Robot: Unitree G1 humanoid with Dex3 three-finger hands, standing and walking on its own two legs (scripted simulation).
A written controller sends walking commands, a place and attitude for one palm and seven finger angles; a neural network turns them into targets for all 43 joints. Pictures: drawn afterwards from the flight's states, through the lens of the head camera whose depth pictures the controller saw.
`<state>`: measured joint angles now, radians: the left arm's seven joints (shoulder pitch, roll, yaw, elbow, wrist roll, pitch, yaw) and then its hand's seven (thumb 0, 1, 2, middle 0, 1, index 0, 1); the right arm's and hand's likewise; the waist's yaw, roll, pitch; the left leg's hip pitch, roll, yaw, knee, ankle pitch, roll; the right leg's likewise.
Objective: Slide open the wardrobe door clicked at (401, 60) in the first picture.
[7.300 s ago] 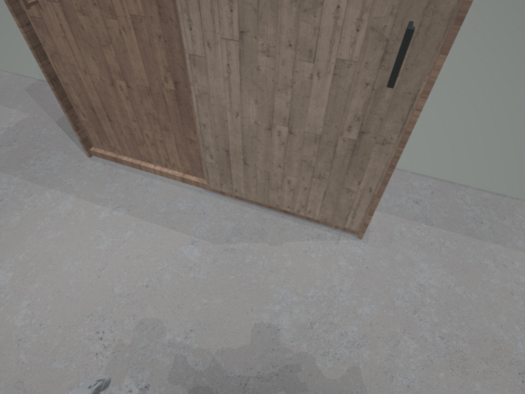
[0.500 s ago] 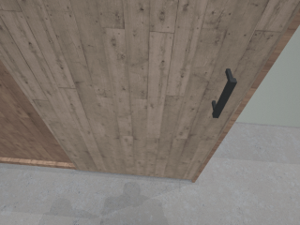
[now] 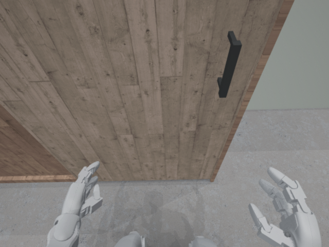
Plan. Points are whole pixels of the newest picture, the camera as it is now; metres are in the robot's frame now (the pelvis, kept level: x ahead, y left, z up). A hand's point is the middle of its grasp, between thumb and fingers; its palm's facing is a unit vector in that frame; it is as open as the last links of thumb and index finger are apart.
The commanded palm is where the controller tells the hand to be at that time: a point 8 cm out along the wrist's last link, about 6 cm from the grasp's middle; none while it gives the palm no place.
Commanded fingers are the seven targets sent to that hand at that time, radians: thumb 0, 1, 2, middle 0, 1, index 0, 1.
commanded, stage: raise the hand with hooked fingers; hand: right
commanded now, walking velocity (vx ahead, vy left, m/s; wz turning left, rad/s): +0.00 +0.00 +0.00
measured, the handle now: (226, 66) +0.50 -0.16 +0.16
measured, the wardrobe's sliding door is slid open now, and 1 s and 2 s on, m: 0.00 0.00 0.00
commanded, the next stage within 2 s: move the hooked fingers beside the handle in 1.56 s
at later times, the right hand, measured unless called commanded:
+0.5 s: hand (288, 173) +0.25 -0.24 +0.10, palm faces +0.05 +1.00 -0.07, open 12.3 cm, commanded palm +0.22 -0.29 +0.12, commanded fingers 0.00 0.34 -0.37 0.29 1.10 0.29 1.10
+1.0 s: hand (324, 131) +0.30 -0.29 +0.17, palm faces +0.09 +0.99 -0.06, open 14.0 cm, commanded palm +0.26 -0.33 +0.18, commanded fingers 0.00 0.50 -0.30 0.30 1.20 0.30 1.20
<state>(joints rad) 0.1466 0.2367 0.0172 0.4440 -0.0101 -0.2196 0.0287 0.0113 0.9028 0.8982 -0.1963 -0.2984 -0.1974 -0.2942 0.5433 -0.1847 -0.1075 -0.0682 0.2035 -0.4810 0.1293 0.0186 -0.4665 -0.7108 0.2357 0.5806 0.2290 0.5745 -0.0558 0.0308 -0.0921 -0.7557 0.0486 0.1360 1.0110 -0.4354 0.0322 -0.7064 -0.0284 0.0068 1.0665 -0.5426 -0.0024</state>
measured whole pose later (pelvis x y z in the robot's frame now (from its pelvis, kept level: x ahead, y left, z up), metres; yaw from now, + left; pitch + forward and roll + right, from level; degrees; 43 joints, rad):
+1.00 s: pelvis +0.03 -0.01 +0.05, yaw +0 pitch +3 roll +1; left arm 0.24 0.26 -0.08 0.62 -0.05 -0.26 0.11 0.01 0.90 0.90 -0.20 -0.30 -0.20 -0.30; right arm 0.01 -0.40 -0.42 0.18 0.34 -0.06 0.42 -0.01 0.50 -0.30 0.30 1.20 0.30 1.19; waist -0.05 -0.04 -0.03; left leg -0.36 0.04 0.13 0.62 -0.30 0.01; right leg -0.31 -0.01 -0.01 0.67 -0.40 -0.02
